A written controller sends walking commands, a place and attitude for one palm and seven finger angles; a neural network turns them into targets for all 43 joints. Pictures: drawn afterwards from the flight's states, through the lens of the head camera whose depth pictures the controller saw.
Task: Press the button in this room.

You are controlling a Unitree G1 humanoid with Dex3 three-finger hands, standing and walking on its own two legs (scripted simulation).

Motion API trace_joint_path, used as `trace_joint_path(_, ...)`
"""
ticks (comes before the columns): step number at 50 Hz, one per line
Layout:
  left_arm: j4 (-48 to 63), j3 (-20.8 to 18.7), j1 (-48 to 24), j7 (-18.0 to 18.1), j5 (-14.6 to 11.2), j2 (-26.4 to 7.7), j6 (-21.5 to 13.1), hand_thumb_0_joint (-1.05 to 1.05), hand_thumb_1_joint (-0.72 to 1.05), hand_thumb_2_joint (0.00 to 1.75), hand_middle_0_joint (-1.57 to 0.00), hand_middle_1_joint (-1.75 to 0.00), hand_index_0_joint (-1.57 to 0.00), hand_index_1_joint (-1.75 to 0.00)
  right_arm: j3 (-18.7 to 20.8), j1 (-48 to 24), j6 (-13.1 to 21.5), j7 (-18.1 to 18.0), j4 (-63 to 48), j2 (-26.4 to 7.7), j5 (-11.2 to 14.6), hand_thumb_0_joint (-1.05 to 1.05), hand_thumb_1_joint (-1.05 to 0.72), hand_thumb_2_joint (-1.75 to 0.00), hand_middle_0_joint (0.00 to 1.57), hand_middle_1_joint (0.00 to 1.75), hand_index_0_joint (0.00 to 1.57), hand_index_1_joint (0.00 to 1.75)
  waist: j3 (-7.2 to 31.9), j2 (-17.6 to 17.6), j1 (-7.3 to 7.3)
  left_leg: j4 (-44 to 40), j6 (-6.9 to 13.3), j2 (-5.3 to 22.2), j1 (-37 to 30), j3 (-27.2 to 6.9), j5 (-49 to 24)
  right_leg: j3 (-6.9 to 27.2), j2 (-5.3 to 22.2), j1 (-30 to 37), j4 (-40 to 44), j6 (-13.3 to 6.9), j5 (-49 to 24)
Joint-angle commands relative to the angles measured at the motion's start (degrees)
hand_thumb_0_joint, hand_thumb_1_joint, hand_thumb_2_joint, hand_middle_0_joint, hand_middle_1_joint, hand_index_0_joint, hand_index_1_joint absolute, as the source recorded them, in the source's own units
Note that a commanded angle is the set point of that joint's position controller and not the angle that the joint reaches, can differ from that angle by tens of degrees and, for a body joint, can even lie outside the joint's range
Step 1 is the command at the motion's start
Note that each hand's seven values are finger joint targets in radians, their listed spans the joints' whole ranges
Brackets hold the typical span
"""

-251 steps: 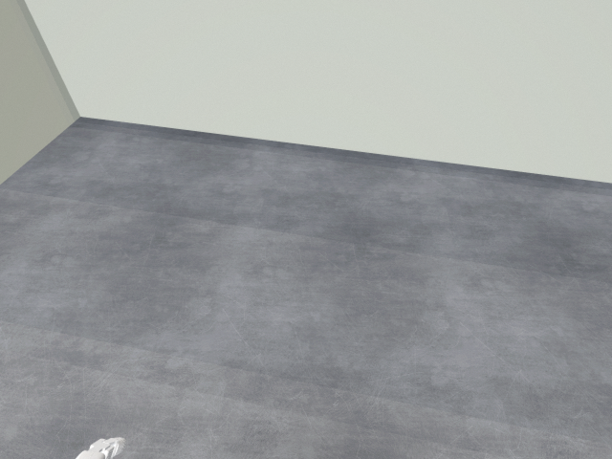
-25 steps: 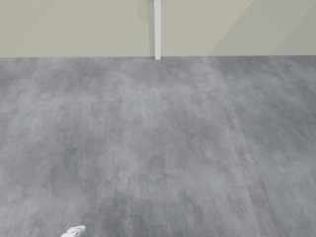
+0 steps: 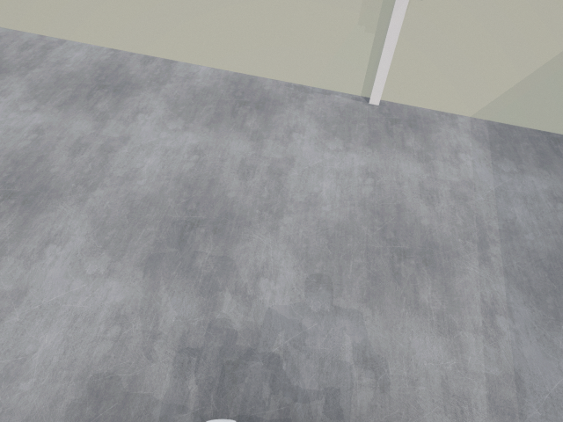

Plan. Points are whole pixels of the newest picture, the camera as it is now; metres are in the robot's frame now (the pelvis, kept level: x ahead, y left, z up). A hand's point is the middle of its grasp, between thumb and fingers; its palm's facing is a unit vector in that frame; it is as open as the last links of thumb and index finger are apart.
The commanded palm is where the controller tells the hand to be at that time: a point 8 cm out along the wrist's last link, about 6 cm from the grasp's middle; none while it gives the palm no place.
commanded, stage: turn or walk to find it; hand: left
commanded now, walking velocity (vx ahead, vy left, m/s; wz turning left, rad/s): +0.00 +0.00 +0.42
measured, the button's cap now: out of the picture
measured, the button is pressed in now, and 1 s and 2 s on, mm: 0 0 0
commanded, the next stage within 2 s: none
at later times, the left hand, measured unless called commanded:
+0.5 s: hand out of the picture +0.07 +0.23 -0.14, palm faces +0.17 -0.95 -0.26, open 7.3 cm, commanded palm none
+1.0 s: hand out of the picture -0.08 +0.17 -0.16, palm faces +0.44 -0.86 -0.25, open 7.3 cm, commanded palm none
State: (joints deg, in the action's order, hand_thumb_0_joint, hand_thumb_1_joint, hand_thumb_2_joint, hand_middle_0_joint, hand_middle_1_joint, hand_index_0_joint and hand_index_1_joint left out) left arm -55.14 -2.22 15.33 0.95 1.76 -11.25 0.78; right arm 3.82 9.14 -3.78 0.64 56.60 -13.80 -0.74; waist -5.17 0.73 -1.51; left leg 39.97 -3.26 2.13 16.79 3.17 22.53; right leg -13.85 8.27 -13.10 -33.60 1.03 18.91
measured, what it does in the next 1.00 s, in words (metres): steps on the spot, turning left: left foot, then right foot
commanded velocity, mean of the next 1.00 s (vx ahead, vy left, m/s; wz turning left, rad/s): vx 0.00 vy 0.00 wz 0.42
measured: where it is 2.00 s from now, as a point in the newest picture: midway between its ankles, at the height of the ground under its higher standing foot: outside the picture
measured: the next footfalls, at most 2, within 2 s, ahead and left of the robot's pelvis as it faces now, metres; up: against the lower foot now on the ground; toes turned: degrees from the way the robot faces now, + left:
left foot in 0.02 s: +0.02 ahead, +0.12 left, +0.00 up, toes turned +5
right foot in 0.56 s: +0.04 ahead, -0.11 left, +0.00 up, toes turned +8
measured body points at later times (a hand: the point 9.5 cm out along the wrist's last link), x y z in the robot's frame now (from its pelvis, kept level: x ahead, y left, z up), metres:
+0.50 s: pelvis -0.01 +0.01 +0.01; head +0.02 +0.00 +0.46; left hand +0.06 +0.28 -0.12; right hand +0.07 -0.23 -0.15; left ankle -0.02 +0.12 -0.73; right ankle +0.00 -0.12 -0.70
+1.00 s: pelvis -0.03 -0.02 +0.00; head +0.01 -0.01 +0.45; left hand -0.11 +0.22 -0.14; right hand +0.14 -0.23 -0.15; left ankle -0.11 +0.10 -0.69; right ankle +0.00 -0.12 -0.73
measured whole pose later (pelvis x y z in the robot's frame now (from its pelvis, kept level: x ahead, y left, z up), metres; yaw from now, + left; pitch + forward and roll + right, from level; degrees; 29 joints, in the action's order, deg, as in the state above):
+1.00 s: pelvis -0.03 -0.02 +0.00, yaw +25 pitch +0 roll +1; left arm -55.0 -2.1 15.2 1.1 1.8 -10.9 0.6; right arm 4.1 9.6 -4.4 0.6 57.1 -14.2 -0.9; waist -4.9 -0.3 -1.3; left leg 48.3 -3.9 2.7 20.2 2.1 25.1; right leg -15.0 7.3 -12.0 -31.6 -0.8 18.4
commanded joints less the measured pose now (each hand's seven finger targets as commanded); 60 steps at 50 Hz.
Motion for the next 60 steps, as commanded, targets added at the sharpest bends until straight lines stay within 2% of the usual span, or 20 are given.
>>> trace_joint_path(1,3.9,-3.0,1.4,0.5,-1.2,-8.9,0.1,0.0,0.9,0.9,-0.2,-0.3,-0.2,-0.3,1.8,6.1,3.2,-0.2,-3.6,-9.8,-0.3,0.0,-0.9,-0.9,0.2,0.3,0.2,0.3,11.9,-7.9,3.44,-19.5,5.7,10.6,-17.4,-12.7,-27.1,3.0,3.5,-8.4,-11.3,1.2,-9.0)
trace_joint_path(2,6.0,-1.7,-1.1,0.4,-1.1,-5.5,0.5,0.0,0.9,0.9,-0.2,-0.3,-0.2,-0.3,2.8,8.7,3.0,-0.6,-3.2,-14.2,-0.2,0.0,-0.9,-0.9,0.2,0.3,0.2,0.3,10.4,-18.8,4.8,-20.4,12.5,21.1,-18.3,-24.2,-46.3,5.0,-1.7,-18.3,-21.2,3.8,18.8)
trace_joint_path(3,6.0,-1.9,-3.0,0.7,-0.7,-7.0,1.1,0.0,0.9,0.9,-0.2,-0.3,-0.2,-0.3,2.8,8.9,2.6,-0.8,-2.6,-14.0,-0.4,0.0,-0.9,-0.9,0.2,0.3,0.2,0.3,9.6,-12.8,5.26,-19.9,15.2,22.1,-13.6,-20.4,-40.1,9.5,-0.9,-15.8,-27.3,2.5,18.2)
trace_joint_path(4,5.1,-2.1,-4.1,0.9,-0.5,-6.4,1.7,0.0,0.9,0.9,-0.2,-0.3,-0.2,-0.3,2.2,6.8,2.9,-1.3,-2.8,-11.8,-0.6,0.0,-0.9,-0.9,0.2,0.3,0.2,0.3,7.8,-16.3,4.56,-21.7,13.5,18.0,-9.8,-18.9,-35.3,12.0,-0.3,-16.6,-29.0,2.4,14.9)
trace_joint_path(8,3.0,-2.5,-2.5,-0.3,-0.7,-7.0,1.2,0.0,0.9,0.9,-0.2,-0.3,-0.2,-0.3,0.9,1.5,3.5,-1.9,-4.9,-8.6,-0.3,0.0,-0.9,-0.9,0.2,0.3,0.2,0.3,4.9,-9.1,1.88,-20.8,11.1,11.2,-10.6,-12.9,-37.7,12.1,-1.6,-17.9,-31.8,3.6,4.0)
trace_joint_path(19,6.3,-2.1,-8.4,0.2,-1.1,-6.3,1.3,0.0,0.9,0.9,-0.2,-0.3,-0.2,-0.3,1.7,5.7,3.2,-1.7,-4.7,-8.9,-0.7,0.0,-0.9,-0.9,0.2,0.3,0.2,0.3,5.5,-8.7,3.85,-20.8,13.7,11.5,-10.5,-20.2,-33.3,13.1,-3.8,-14.4,-19.3,4.3,6.6)
trace_joint_path(25,6.0,-2.0,-3.3,0.6,-1.6,-5.8,0.1,0.0,0.9,0.9,-0.2,-0.3,-0.2,-0.3,2.2,3.6,2.7,-1.4,-5.4,-8.8,-0.7,0.0,-0.9,-0.9,0.2,0.3,0.2,0.3,8.9,-8.4,1.05,-15.5,11.4,8.1,-3.3,-22.0,-32.5,11.8,-6.6,0.8,2.3,2.7,-1.9)
trace_joint_path(26,5.4,-2.2,-1.4,0.7,-1.5,-6.7,-0.3,0.0,0.9,0.9,-0.2,-0.3,-0.2,-0.3,2.2,3.3,2.7,-1.2,-5.7,-7.9,-0.3,0.0,-0.9,-0.9,0.2,0.3,0.2,0.3,9.6,-5.9,0.04,-13.0,9.0,5.9,0.7,-20.3,-26.8,12.0,-5.5,7.2,10.0,2.4,-8.0)
trace_joint_path(27,5.3,-2.8,0.1,1.0,-0.8,-10.1,-1.0,0.0,0.9,0.9,-0.2,-0.3,-0.2,-0.3,1.8,4.3,2.8,-0.9,-5.9,-5.3,0.2,0.0,-0.9,-0.9,0.2,0.3,0.2,0.3,11.3,2.6,-0.48,-6.5,5.5,1.5,8.6,-16.2,-14.8,19.5,2.8,15.7,15.3,0.3,-9.4)
trace_joint_path(28,5.5,-3.8,0.9,1.3,-0.1,-15.0,-1.2,0.0,0.9,0.9,-0.2,-0.3,-0.2,-0.3,1.3,3.9,2.8,-0.7,-7.6,-2.2,0.2,0.0,-0.9,-0.9,0.2,0.3,0.2,0.3,9.6,17.4,-1.23,6.3,1.7,-6.6,17.7,-6.4,7.4,33.5,16.9,16.5,17.1,-6.2,-15.3)
trace_joint_path(29,6.4,-3.5,0.4,1.4,-0.7,-15.1,-0.8,0.0,0.9,0.9,-0.2,-0.3,-0.2,-0.3,2.2,3.3,2.0,-0.9,-7.6,-5.3,-0.3,0.0,-0.9,-0.9,0.2,0.3,0.2,0.3,8.7,12.3,-1.33,17.3,1.7,-4.6,15.1,-7.9,11.2,32.7,21.0,8.0,17.8,-10.4,-17.6)
trace_joint_path(30,7.0,-3.4,-3.3,1.6,-0.8,-12.2,-0.9,0.0,0.9,0.9,-0.2,-0.3,-0.2,-0.3,2.3,3.5,1.2,-0.8,-6.3,-5.1,-0.6,0.0,-0.9,-0.9,0.2,0.3,0.2,0.3,6.3,10.1,0.43,23.3,1.7,-3.2,15.3,-9.8,7.9,28.3,17.0,4.2,18.8,-10.4,-13.5)
trace_joint_path(34,7.5,-1.8,-7.9,1.1,-1.0,-7.6,-1.4,0.0,0.9,0.9,-0.2,-0.3,-0.2,-0.3,2.3,7.6,0.4,0.3,-2.5,-3.9,-0.6,0.0,-0.9,-0.9,0.2,0.3,0.2,0.3,2.1,7.2,3.75,31.1,0.0,-1.5,15.7,-6.5,-3.1,15.1,8.1,1.4,17.1,-5.8,-15.1)
trace_joint_path(38,5.9,-1.9,-3.1,1.2,-0.8,-8.0,-1.7,0.0,0.9,0.9,-0.2,-0.3,-0.2,-0.3,2.0,5.4,0.2,0.1,-2.7,-4.0,-0.6,0.0,-0.9,-0.9,0.2,0.3,0.2,0.3,3.0,8.7,1.81,29.0,-1.4,-0.2,16.4,-5.4,-3.6,13.5,9.4,5.5,16.4,-6.9,-18.9)
trace_joint_path(48,2.8,-3.3,1.8,1.0,0.1,-11.8,-1.0,0.0,0.9,0.9,-0.2,-0.3,-0.2,-0.3,0.3,-1.8,1.2,0.0,-4.8,-2.2,0.2,0.0,-0.9,-0.9,0.2,0.3,0.2,0.3,5.5,10.8,-1.04,5.8,-0.2,0.2,7.1,0.5,3.7,10.8,13.2,8.4,10.7,-9.3,-30.8)
trace_joint_path(52,2.3,-3.4,0.4,0.7,-0.7,-11.8,-0.4,0.0,0.9,0.9,-0.2,-0.3,-0.2,-0.3,0.5,3.7,2.5,0.0,-3.8,-4.3,0.1,0.0,-0.9,-0.9,0.2,0.3,0.2,0.3,9.4,5.7,2.42,-15.6,1.5,0.2,-8.0,1.9,-12.7,5.2,10.6,3.1,0.0,-3.5,-25.5)
trace_joint_path(53,3.2,-3.0,1.4,0.5,-1.1,-9.4,0.0,0.0,0.9,0.9,-0.2,-0.3,-0.2,-0.3,1.5,5.9,3.2,-0.2,-3.8,-9.0,-0.2,0.0,-0.9,-0.9,0.2,0.3,0.2,0.3,11.8,-6.8,3.59,-19.5,5.0,9.0,-16.7,-10.3,-24.8,2.4,5.1,-6.7,-10.4,0.3,-11.0)
trace_joint_path(54,5.3,-1.7,-0.2,0.3,-1.1,-5.9,0.3,0.0,0.9,0.9,-0.2,-0.3,-0.2,-0.3,2.5,7.9,3.1,-0.5,-3.8,-13.6,-0.1,0.0,-0.9,-0.9,0.2,0.3,0.2,0.3,10.8,-19.3,4.3,-19.9,11.0,20.2,-20.0,-23.0,-45.2,3.9,-0.9,-18.2,-20.9,3.5,17.9)
trace_joint_path(55,5.8,-1.7,-2.4,0.6,-0.8,-7.0,1.0,0.0,0.9,0.9,-0.2,-0.3,-0.2,-0.3,2.5,8.9,2.6,-0.8,-3.0,-14.0,-0.4,0.0,-0.9,-0.9,0.2,0.3,0.2,0.3,10.5,-13.9,5.35,-19.6,14.7,22.5,-15.1,-20.3,-42.3,8.8,-0.6,-16.2,-27.2,2.7,18.9)
trace_joint_path(60,2.8,-2.4,-2.5,-0.3,-0.7,-7.5,1.2,0.0,0.9,0.9,-0.2,-0.3,-0.2,-0.3,0.7,0.9,3.4,-2.0,-5.1,-8.7,-0.2,0.0,-0.9,-0.9,0.2,0.3,0.2,0.3,4.9,-8.6,1.93,-20.6,11.3,11.8,-10.3,-12.4,-38.7,12.0,-1.3,-17.7,-32.1,3.6,4.5)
